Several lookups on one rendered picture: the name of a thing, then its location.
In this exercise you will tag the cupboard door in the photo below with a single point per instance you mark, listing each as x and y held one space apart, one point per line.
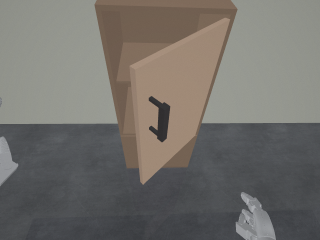
179 75

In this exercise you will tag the left robot hand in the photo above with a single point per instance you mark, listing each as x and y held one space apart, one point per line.
7 166

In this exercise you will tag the right robot hand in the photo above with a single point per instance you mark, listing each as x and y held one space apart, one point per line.
260 224

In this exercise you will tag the handle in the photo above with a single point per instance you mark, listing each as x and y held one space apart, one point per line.
163 119

